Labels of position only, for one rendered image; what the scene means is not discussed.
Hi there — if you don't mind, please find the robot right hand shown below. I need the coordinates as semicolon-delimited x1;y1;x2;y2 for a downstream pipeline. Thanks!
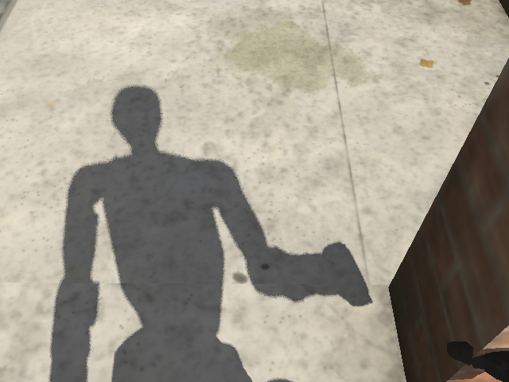
447;341;509;382

